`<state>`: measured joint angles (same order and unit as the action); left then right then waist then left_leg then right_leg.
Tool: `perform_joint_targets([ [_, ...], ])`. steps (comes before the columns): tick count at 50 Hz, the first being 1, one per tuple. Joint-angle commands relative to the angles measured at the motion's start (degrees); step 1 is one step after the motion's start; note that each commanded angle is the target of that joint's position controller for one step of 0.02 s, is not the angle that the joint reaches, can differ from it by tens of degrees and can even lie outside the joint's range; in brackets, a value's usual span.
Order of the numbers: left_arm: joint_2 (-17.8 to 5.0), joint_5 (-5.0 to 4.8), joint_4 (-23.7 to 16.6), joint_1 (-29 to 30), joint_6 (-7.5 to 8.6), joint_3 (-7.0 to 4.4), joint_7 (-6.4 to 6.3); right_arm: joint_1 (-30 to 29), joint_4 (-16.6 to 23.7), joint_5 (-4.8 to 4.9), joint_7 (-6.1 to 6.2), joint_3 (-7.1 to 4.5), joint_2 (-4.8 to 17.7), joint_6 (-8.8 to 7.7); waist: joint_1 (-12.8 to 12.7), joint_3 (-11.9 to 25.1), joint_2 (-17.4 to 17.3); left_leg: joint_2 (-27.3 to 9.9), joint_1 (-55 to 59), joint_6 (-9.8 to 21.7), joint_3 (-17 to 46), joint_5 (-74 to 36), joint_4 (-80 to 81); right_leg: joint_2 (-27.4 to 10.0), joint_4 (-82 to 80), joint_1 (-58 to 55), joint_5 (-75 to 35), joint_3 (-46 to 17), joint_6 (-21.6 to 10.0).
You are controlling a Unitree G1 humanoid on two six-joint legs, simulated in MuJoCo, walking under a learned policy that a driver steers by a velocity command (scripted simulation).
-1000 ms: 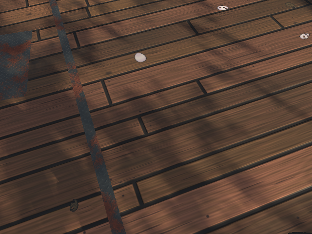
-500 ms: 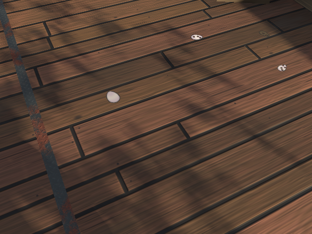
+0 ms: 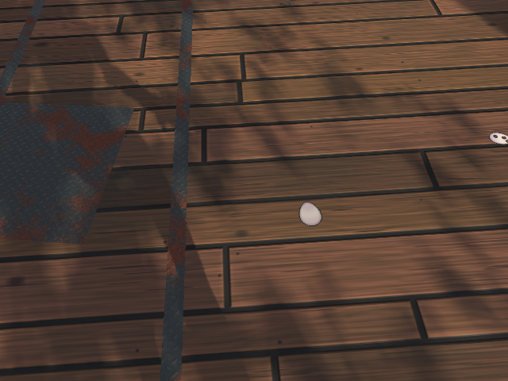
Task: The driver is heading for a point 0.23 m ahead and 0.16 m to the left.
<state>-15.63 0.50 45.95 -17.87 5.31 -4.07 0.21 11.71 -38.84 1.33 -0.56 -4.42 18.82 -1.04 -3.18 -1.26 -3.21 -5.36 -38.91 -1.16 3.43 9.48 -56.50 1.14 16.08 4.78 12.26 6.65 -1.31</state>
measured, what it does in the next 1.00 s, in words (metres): walks ahead: left foot, then right foot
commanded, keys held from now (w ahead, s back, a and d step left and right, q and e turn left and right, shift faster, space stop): w+q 0.08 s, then no key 0.92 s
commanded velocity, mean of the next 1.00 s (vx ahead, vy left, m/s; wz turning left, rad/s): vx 0.16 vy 0.00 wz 0.18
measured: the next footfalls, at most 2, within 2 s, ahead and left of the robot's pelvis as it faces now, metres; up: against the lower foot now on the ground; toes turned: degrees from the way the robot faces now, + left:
left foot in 0.22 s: +0.28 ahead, +0.16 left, +0.00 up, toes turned +8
right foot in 0.60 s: +0.32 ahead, -0.08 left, +0.00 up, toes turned +9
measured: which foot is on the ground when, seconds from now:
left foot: up 0.00-0.20, down 0.22-1.00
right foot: down 0.00-0.20, up 0.22-0.58, down 0.60-1.00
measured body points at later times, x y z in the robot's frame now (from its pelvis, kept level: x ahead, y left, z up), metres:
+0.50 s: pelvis +0.20 +0.06 -0.01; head +0.23 +0.08 +0.44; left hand +0.28 +0.35 -0.13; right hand +0.38 -0.17 -0.11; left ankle +0.24 +0.15 -0.75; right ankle +0.27 -0.10 -0.71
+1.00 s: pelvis +0.26 +0.04 -0.01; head +0.27 +0.04 +0.44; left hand +0.32 +0.31 -0.14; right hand +0.40 -0.21 -0.14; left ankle +0.24 +0.15 -0.75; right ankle +0.28 -0.09 -0.75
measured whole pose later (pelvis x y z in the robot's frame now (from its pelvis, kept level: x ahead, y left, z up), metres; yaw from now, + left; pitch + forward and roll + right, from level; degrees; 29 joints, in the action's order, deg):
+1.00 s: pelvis +0.26 +0.04 -0.01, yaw +9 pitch -1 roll +0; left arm -13.5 0.2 55.6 -8.3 0.5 -1.4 -1.4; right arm 9.7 -53.5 -0.4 1.2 -2.2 14.0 0.9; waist 0.0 -2.1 0.2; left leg 1.0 -10.9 0.6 0.3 15.5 -27.8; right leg -1.3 28.6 11.7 15.5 -0.3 0.9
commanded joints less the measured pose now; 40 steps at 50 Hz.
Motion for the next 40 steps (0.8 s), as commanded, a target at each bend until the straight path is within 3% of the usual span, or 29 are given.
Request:
perform_joint_targets([
  [1,-8.91,-0.26,-3.74,4.87,0.89,-1.96,-0.40,-2.67,4.52,-0.05,-1.07,0.57,0.16,-0.85,0.90,-1.38,6.57,-1.24,-0.66,0.28,-0.08,-8.60,8.59,-14.97,-7.82,-0.11,-16.16,-5.20,-8.63],
  [4,-10.59,-0.95,-2.16,2.32,0.24,-2.38,-0.56,-8.16,6.66,-0.01,-2.08,0.91,-0.13,-1.00,-0.91,-2.88,5.92,-0.41,0.68,1.65,-2.62,-10.45,15.53,-15.88,-7.43,-2.78,-16.52,-1.94,-7.57],
  [7,-12.04,-1.88,-0.64,1.07,-1.05,-2.65,-0.70,-9.90,8.59,-0.70,-2.75,0.47,0.76,-1.23,0.10,-2.84,6.59,2.73,5.27,3.89,-5.15,-5.28,20.86,-16.49,-1.04,-5.67,-34.22,0.07,-6.04],
  [8,-13.02,-2.26,-0.50,1.17,-1.39,-2.85,-0.93,-7.83,8.45,-1.08,-2.84,-0.13,1.93,-1.33,1.66,-0.67,7.90,4.79,9.44,4.95,-6.38,-3.29,21.84,-16.28,3.33,-6.58,-43.36,0.56,-5.27],
  [9,-13.48,-2.58,-0.44,1.72,-1.72,-2.89,-1.14,-2.29,7.06,-1.36,-2.77,-1.18,3.75,-1.41,5.05,2.80,7.97,6.94,17.05,6.32,-7.22,-4.85,24.82,-15.10,10.55,-6.30,-48.37,1.53,-4.00],
  [10,-12.38,-2.54,-0.37,1.47,-1.72,-2.38,-1.24,4.78,5.02,-1.44,-2.11,-2.56,6.36,-1.31,8.93,6.88,6.36,8.36,29.20,7.99,-6.95,-12.65,28.66,-12.70,20.68,-1.69,-46.00,3.21,-1.86],
  [11,-9.00,-0.18,-1.82,-0.01,-1.24,-0.97,-1.13,10.79,4.05,-1.88,-0.72,-3.58,11.11,-0.72,10.36,13.40,-1.77,-1.58,46.32,11.28,4.68,-36.09,25.61,-8.95,37.96,11.88,-20.70,3.86,1.27],
  [12,-3.53,0.98,-2.61,-8.15,-0.49,1.44,-0.03,7.06,5.94,-3.17,-0.28,-2.72,14.59,-0.87,3.71,24.14,-13.37,-19.40,61.67,24.32,30.51,-53.64,25.53,-0.48,58.46,29.09,28.93,-2.58,4.75],
  [13,-9.79,-0.68,0.33,-5.93,-0.49,0.15,0.43,8.71,6.21,-2.52,-0.67,-1.79,9.48,-0.62,8.69,31.31,-3.49,-18.13,59.06,24.62,28.91,-50.39,27.83,-2.55,61.89,26.77,27.49,-12.38,4.61],
  [14,-10.50,-2.58,-1.43,-0.57,-0.87,-0.18,0.49,5.42,5.37,-2.06,-1.04,-1.03,7.53,-0.73,7.90,21.91,-3.07,-14.91,53.08,22.32,20.03,-47.29,28.89,-4.76,60.73,31.32,24.50,-10.86,4.29],
  [15,-9.21,-1.98,-1.65,2.19,-1.20,0.20,-0.18,2.19,4.61,-1.15,-1.07,-0.49,5.38,-0.89,6.39,14.74,0.64,-11.20,45.10,19.04,15.17,-41.11,30.88,-6.55,55.96,32.66,20.72,-9.68,4.26],
  [16,-8.85,-1.20,-1.24,3.13,-1.93,0.09,-0.90,-0.70,4.47,-1.14,-0.88,0.05,3.86,-0.88,4.69,10.73,0.95,-9.33,37.60,17.30,12.36,-37.18,33.10,-7.68,52.21,30.39,17.60,-9.69,4.62],
  [17,-8.64,-1.12,-0.67,1.57,-3.01,0.00,-1.23,-2.71,4.46,-1.75,-0.88,0.17,3.76,-0.89,2.51,9.19,-0.15,-7.88,30.13,16.57,9.66,-36.06,35.52,-7.97,50.09,24.64,15.03,-9.66,5.01],
  [19,-6.55,-0.63,0.61,-1.75,-4.36,0.26,-1.90,-5.28,3.95,-2.72,-0.92,-0.01,3.96,-1.40,0.10,9.32,-1.06,-6.88,22.96,16.85,6.11,-35.71,38.03,-6.96,45.39,17.93,11.24,-8.63,5.97],
  [22,-4.97,0.02,0.57,0.28,-4.97,0.74,-2.54,-6.77,2.21,-2.70,-0.31,0.11,3.43,-1.62,0.24,9.36,-2.08,-5.73,20.90,16.06,3.58,-30.03,39.16,-6.84,34.52,14.52,6.05,-8.93,6.04],
  [27,-5.81,-0.23,-0.02,5.88,-5.63,0.50,-2.23,-5.78,-1.16,-2.70,0.21,0.74,2.52,-0.52,2.54,6.29,-3.04,-5.41,20.03,14.10,6.17,-3.34,41.21,-5.90,21.99,10.30,0.74,-9.08,4.57],
  [29,-5.11,0.62,0.42,5.45,-5.34,0.62,-1.90,-6.25,-2.20,-2.09,0.09,1.53,0.87,-0.26,1.09,4.56,-1.79,-3.08,18.27,10.90,6.04,6.63,39.39,-4.92,12.31,4.87,-4.34,-8.05,3.09],
  [30,-6.12,1.28,0.14,5.77,-5.10,0.59,-1.87,-3.96,-3.34,-2.34,0.00,2.09,-0.58,-0.39,1.46,3.73,0.20,-1.02,17.41,8.04,5.56,9.21,37.78,-7.12,8.53,2.44,-9.83,-10.70,2.12],
  [31,-9.49,1.17,-0.60,6.59,-4.98,0.10,-2.12,-0.73,-4.05,-3.13,-0.10,2.12,-0.69,-0.61,4.22,3.26,5.82,2.63,16.38,5.48,3.28,12.35,34.08,-11.18,7.97,1.25,-16.45,-14.32,0.35],
  [32,-10.41,0.45,0.51,8.88,-5.08,-0.34,-2.07,1.88,-4.54,-2.77,0.11,2.06,-1.36,-0.41,7.03,3.08,12.90,5.72,20.16,3.66,-0.82,10.94,34.13,-10.85,7.45,7.51,-4.14,-14.23,-1.82],
  [33,-6.92,0.27,0.21,9.84,-4.93,0.26,-1.59,-1.25,-4.83,-2.97,0.50,1.89,0.48,0.02,4.71,1.60,11.09,5.67,24.18,2.71,-1.33,7.88,32.84,-8.69,5.62,12.14,3.83,-13.47,-1.24],
  [34,-5.30,0.65,0.72,9.84,-4.62,0.81,-1.41,-2.90,-4.65,-2.59,0.82,1.52,1.24,0.46,4.19,1.24,9.91,5.23,25.34,3.02,-1.14,6.04,32.36,-7.78,5.26,13.29,4.98,-12.58,0.02],
  [36,-5.32,0.42,1.56,9.85,-3.85,0.97,-1.22,-2.66,-5.47,-2.58,1.31,1.48,1.08,1.23,3.86,1.36,8.75,4.46,25.51,3.65,-0.26,2.78,32.45,-6.64,6.46,11.30,-0.55,-11.32,1.32],
  [40,-5.48,-0.10,3.90,8.24,-3.49,1.05,-1.61,-2.51,-7.48,-2.07,1.39,1.36,0.60,0.89,2.94,3.58,5.70,3.91,26.75,3.65,-0.14,-4.34,32.03,-5.94,9.08,6.82,-9.34,-10.17,1.15],
])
